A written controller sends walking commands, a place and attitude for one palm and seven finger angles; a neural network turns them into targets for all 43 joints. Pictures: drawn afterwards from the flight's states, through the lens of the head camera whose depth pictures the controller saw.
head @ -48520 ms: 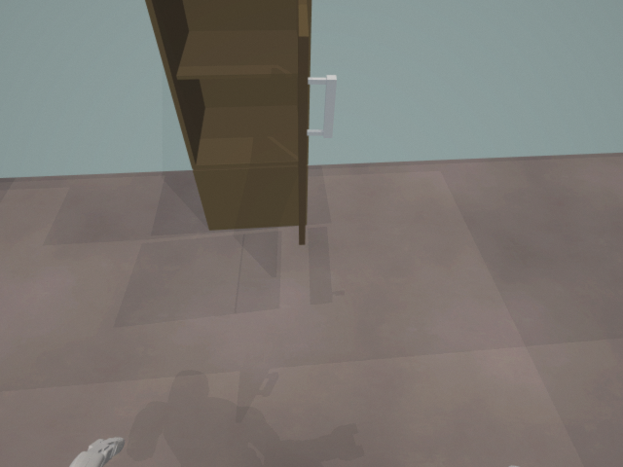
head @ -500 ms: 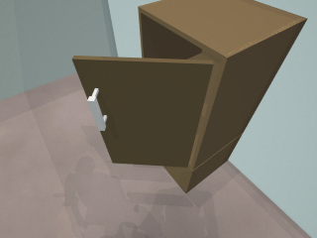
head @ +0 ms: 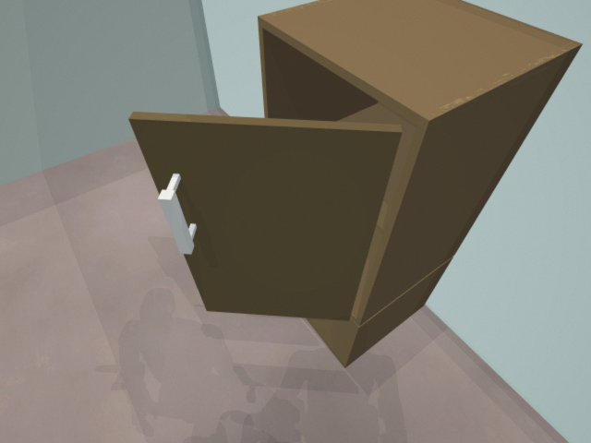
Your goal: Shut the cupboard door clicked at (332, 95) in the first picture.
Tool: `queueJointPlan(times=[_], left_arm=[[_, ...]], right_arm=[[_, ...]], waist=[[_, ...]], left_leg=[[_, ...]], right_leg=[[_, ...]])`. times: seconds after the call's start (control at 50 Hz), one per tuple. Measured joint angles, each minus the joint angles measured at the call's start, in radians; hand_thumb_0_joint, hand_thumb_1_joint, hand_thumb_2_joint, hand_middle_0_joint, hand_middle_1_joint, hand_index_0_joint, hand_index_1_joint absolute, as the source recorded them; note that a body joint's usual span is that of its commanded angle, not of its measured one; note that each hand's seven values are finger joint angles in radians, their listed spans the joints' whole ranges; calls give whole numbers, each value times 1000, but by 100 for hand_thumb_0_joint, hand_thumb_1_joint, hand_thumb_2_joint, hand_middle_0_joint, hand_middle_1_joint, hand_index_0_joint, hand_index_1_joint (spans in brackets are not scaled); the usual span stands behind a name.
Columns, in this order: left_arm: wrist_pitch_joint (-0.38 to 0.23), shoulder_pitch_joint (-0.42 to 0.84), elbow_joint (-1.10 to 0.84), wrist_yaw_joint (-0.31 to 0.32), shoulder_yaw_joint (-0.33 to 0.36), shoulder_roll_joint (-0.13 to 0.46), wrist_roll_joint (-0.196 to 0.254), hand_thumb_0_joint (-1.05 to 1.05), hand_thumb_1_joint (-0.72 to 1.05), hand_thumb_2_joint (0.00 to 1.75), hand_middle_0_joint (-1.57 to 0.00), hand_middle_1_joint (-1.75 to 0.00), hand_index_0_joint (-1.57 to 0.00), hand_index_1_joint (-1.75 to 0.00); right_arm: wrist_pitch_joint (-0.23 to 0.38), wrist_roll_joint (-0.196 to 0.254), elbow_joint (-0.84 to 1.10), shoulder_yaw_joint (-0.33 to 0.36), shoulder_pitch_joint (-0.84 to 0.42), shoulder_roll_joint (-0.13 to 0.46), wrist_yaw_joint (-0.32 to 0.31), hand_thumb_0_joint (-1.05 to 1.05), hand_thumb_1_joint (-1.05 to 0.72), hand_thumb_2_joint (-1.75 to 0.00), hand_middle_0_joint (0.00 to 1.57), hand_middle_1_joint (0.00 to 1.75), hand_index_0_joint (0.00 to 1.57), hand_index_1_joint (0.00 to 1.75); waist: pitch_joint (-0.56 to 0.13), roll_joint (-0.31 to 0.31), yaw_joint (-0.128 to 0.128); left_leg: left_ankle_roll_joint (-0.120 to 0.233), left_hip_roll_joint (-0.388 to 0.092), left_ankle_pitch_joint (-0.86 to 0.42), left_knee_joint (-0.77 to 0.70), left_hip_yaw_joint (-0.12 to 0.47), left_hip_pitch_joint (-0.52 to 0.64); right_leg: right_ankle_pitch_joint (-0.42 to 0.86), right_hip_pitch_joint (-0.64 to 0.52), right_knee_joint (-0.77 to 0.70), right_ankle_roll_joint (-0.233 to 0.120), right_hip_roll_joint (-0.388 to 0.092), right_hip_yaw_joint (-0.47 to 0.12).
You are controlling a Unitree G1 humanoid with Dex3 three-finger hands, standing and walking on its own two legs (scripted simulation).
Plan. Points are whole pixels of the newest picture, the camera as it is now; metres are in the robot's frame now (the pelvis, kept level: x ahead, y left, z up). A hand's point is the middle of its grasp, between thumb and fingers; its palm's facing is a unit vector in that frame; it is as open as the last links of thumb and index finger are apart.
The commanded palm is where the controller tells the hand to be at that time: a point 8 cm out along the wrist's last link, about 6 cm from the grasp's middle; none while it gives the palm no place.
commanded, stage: look again from close up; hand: left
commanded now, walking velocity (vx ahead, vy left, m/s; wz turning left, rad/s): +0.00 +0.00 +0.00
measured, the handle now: (181, 215) +0.45 +0.23 +0.02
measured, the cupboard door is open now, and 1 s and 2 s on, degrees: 50 50 50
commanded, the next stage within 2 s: raise the hand and make a fist in 0.62 s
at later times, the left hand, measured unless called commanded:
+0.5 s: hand out of the picture +0.01 +0.17 -0.18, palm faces +0.03 -0.98 -0.20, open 7.4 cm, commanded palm none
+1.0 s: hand (188, 372) +0.20 +0.15 +0.00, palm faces +0.07 -1.00 -0.02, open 6.8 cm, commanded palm +0.11 +0.22 -0.06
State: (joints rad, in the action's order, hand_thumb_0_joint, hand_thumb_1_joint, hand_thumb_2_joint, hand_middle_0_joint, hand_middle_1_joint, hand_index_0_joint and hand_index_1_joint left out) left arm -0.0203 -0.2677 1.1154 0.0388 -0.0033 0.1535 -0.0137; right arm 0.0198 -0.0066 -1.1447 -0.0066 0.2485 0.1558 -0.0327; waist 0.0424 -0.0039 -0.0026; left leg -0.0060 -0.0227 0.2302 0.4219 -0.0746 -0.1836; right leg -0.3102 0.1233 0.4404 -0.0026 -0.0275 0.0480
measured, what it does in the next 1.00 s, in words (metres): stands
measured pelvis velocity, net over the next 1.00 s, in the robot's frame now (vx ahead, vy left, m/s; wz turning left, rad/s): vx -0.03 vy -0.01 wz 0.02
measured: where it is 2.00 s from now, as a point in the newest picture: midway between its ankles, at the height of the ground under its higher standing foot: outside the picture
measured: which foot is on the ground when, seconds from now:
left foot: down 0.00-1.00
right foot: down 0.00-1.00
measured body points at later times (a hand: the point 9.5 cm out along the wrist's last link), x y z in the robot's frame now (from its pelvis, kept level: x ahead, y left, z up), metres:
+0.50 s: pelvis +0.01 +0.00 +0.00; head +0.03 +0.00 +0.45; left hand +0.01 +0.22 -0.16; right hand +0.02 -0.23 -0.16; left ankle +0.00 +0.12 -0.74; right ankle -0.05 -0.11 -0.74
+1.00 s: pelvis -0.03 -0.01 -0.04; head -0.01 -0.02 +0.41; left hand +0.19 +0.21 +0.01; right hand +0.12 -0.26 -0.13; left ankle +0.00 +0.12 -0.74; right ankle -0.05 -0.11 -0.74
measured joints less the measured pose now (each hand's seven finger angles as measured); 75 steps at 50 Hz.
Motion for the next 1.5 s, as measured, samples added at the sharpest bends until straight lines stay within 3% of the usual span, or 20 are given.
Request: queueJointPlan(times=[0.74, 0.76, 0.78, 0.84, 0.88, 0.92, 0.96, 1.02, 1.08, 1.14, 1.22, 1.28, 1.32, 1.36, 1.42, 1.46, 1.5], left_arm=[[-5, -9, 8, 9, 2, -7, -3, 0, 90, 90, -20, -30, -20, -30], [53, -59, -156, 3, 42, -9, 23, 1, 91, 89, -20, -30, -20, -30], [66, -120, -350, 16, 47, 3, 60, 2, 92, 89, -20, -30, -20, -30], [-8, -202, -740, 65, 28, 43, 137, 3, 93, 89, -21, -31, -21, -31], [-57, -163, -873, 64, 30, 39, 154, 3, 93, 89, -22, -33, -22, -32], [-150, -88, -919, 31, 47, 22, 160, 2, 93, 90, -24, -35, -24, -34], [-273, -35, -930, -43, 72, 4, 183, 2, 92, 90, -26, -38, -26, -37], [-457, -16, -913, -219, 98, -20, 233, 1, 92, 90, -30, -42, -30, -42], [-544, -55, -880, -359, 115, -21, 247, 0, 91, 89, -36, -48, -36, -47], [-520, -132, -893, -375, 126, 10, 241, 1, 90, 89, -41, -54, -41, -53], [-520, -210, -1020, -311, 139, 60, 260, 2, 90, 90, -49, -61, -49, -61], [-557, -184, -1138, -300, 130, 75, 298, 2, 90, 90, -54, -67, -54, -67], [-551, -128, -1184, -323, 110, 75, 312, 2, 90, 90, -57, -71, -57, -71], [-495, -67, -1191, -357, 87, 77, 307, 2, 90, 90, -61, -75, -61, -75], [-326, -11, -1155, -388, 67, 82, 287, 1, 90, 90, -66, -81, -66, -81], [-214, -23, -1143, -373, 71, 81, 286, 1, 90, 90, -70, -85, -70, -85], [-158, -68, -1158, -324, 91, 72, 291, 1, 90, 90, -74, -89, -74, -89]], right_arm=[[-4, 1, -9, 2, -4, -2, -4, 1, -92, -89, 20, 30, 20, 29], [18, 7, 31, -6, 6, 3, -14, 1, -92, -89, 20, 30, 20, 30], [71, 23, 82, -18, 28, 9, -37, 2, -92, -89, 21, 30, 20, 30], [215, 45, 178, -10, 77, 37, -51, 2, -92, -89, 21, 30, 20, 30], [258, 43, 241, 7, 74, 69, -39, 2, -92, -89, 21, 30, 20, 30], [279, 33, 299, 24, 39, 94, -23, 2, -91, -89, 21, 30, 20, 30], [288, 22, 356, 39, -4, 99, -4, 2, -91, -89, 20, 30, 20, 30], [278, 18, 436, 57, -56, 85, 25, 1, -91, -89, 20, 30, 20, 30], [253, 21, 522, 69, -81, 88, 39, 1, -90, -89, 20, 30, 20, 30], [230, 25, 595, 80, -92, 109, 35, 1, -90, -90, 20, 30, 20, 30], [234, 26, 632, 72, -103, 122, 11, 1, -90, -90, 20, 30, 20, 30], [248, 29, 621, 41, -107, 113, -12, 1, -90, -90, 20, 30, 20, 30], [251, 36, 610, 13, -104, 98, -26, 1, -90, -90, 20, 30, 20, 30], [241, 44, 603, -11, -92, 76, -33, 1, -90, -90, 20, 30, 20, 30], [201, 58, 612, -32, -54, 42, -35, 2, -90, -89, 21, 30, 21, 30], [171, 62, 623, -36, -19, 26, -36, 2, -90, -89, 21, 30, 21, 30], [155, 61, 630, -30, 19, 20, -38, 2, -90, -89, 21, 30, 21, 30]], waist=[[-1, -4, -4], [13, -3, -3], [25, -6, -6], [-11, -1, 0], [-45, 29, 21], [-75, 54, 44], [-112, 48, 50], [-149, -8, 37], [-157, -56, 17], [-148, -58, -9], [-141, -18, -40], [-140, 20, -55], [-141, 42, -54], [-146, 57, -44], [-145, 64, -17], [-141, 61, 3], [-140, 57, 15]], left_leg=[[-4, -5, 7, 0, 8, 7], [-3, -9, 17, 24, 6, -6], [-1, -10, 28, 37, 0, -11], [1, 11, 35, 70, 2, -46], [4, 17, 47, 127, 21, -105], [6, 16, 62, 195, 34, -187], [3, 11, 78, 270, 28, -288], [-8, -1, 112, 391, 12, -429], [-14, -12, 151, 521, 21, -549], [-22, -22, 187, 638, 50, -647], [-18, -28, 220, 751, 95, -743], [-15, -30, 231, 803, 120, -787], [-12, -31, 234, 820, 128, -804], [-8, -32, 232, 819, 124, -810], [-2, -33, 222, 785, 102, -785], [3, -32, 214, 746, 81, -750], [10, -34, 210, 708, 63, -714]], right_leg=[[3, -28, -37, 1, 6, 9], [0, -12, -13, 1, 8, 6], [-10, 16, 39, -1, 6, 1], [-51, 65, 120, -4, -18, 5], [-75, 97, 143, 4, -26, 23], [-88, 173, 207, 4, -28, 34], [-109, 285, 300, -2, -29, 25], [-153, 445, 447, -13, -26, 4], [-198, 562, 578, -29, -20, 7], [-234, 639, 675, -37, -14, 31], [-261, 702, 753, -43, -8, 70], [-268, 727, 783, -43, -2, 92], [-267, 737, 789, -41, 1, 98], [-261, 743, 785, -35, 3, 93], [-244, 730, 755, -25, 3, 71], [-232, 706, 721, -17, 1, 51], [-220, 677, 684, -10, 3, 35]])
